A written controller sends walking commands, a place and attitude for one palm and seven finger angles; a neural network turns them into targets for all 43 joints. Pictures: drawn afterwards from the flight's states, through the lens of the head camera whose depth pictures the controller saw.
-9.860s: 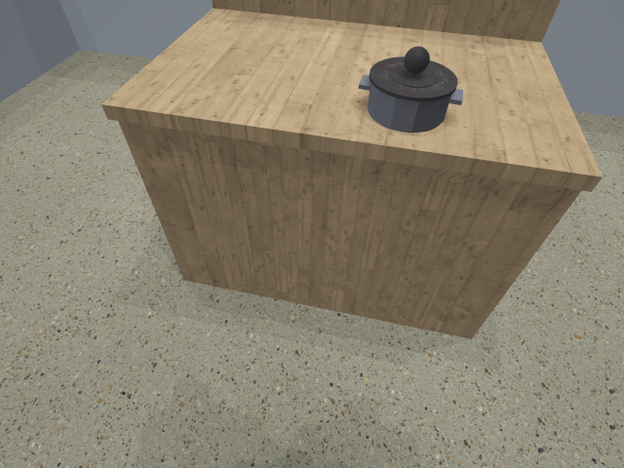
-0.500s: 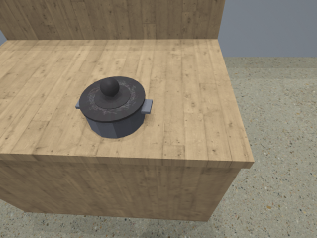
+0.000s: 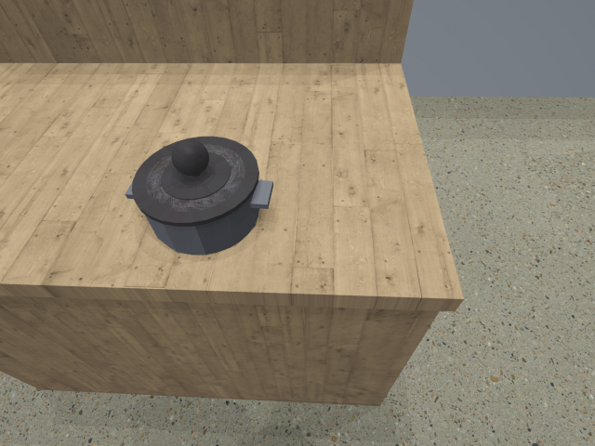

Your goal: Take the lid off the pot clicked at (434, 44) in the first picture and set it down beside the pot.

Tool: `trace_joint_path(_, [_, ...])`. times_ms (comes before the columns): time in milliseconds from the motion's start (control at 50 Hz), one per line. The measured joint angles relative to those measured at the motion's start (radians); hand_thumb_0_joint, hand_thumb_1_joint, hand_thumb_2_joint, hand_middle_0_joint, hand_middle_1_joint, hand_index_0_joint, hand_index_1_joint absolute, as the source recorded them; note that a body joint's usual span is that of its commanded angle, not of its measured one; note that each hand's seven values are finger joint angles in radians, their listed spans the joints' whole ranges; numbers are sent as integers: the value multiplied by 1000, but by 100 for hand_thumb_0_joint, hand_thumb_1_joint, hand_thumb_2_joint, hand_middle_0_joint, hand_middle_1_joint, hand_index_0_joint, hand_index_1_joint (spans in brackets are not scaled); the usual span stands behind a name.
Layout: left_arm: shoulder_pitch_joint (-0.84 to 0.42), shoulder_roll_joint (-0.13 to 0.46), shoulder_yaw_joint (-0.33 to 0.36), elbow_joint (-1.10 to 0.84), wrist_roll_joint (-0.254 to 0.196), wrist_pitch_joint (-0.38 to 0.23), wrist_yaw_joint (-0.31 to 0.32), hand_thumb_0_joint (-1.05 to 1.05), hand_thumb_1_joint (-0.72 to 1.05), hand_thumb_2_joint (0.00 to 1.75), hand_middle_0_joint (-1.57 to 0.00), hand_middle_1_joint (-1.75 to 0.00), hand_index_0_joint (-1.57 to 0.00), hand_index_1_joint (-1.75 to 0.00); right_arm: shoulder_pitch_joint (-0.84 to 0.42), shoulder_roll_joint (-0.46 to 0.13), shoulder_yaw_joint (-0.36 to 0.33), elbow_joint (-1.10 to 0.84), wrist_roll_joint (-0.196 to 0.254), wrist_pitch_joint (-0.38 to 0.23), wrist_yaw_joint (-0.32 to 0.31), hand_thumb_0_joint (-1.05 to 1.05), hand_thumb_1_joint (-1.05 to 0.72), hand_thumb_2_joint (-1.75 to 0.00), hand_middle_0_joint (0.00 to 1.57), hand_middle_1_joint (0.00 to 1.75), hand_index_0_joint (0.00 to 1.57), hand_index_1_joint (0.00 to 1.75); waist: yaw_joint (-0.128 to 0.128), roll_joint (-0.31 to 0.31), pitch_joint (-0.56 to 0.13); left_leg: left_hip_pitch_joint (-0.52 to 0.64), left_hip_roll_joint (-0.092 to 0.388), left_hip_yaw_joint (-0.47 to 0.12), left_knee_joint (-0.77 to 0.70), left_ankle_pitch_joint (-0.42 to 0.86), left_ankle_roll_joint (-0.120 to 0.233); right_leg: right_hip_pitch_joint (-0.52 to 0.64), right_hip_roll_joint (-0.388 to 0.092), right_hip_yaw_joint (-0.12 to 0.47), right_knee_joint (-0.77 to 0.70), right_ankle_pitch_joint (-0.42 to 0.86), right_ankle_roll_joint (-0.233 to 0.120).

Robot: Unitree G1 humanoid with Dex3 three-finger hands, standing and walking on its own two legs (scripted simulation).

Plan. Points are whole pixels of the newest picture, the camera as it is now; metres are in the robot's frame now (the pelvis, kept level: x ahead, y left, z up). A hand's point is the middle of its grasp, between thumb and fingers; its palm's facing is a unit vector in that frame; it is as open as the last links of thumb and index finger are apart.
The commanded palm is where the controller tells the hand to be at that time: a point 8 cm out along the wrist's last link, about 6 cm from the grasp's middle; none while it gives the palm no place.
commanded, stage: look again from close up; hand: left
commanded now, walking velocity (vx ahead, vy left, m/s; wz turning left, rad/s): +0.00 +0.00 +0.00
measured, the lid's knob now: (190, 157) +0.48 +0.19 +0.13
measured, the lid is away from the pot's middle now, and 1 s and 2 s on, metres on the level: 0.00 0.00 0.00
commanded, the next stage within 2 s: shuffle to correct the standing spot in 0.58 s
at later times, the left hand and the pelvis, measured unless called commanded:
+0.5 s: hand out of the picture -0.01 +0.16 -0.17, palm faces +0.02 -0.98 -0.21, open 7.4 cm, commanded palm none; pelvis +0.00 -0.01 +0.00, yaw +0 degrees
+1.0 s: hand out of the picture +0.00 +0.20 -0.18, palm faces +0.06 -0.97 -0.22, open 7.4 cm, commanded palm none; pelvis -0.01 +0.02 +0.00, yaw +0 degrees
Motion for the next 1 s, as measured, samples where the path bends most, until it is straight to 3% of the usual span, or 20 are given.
trace_joint_path(720, [24,-12,0,19,1,-1,1,2,92,90,-20,-29,-20,-30,25,33,2,32,5,-3,-2,0,-91,-90,19,29,19,30,5,-15,5,0,13,-2,-7,8,-6,11,12,-3,-32,21,-6])
trace_joint_path(1000, [19,2,28,-44,9,21,6,1,91,90,-20,-29,-20,-30,41,13,-14,-33,-4,28,6,0,-91,-90,19,29,19,30,23,-33,-8,-59,-26,3,37,-4,27,-49,-26,5,20,4,23])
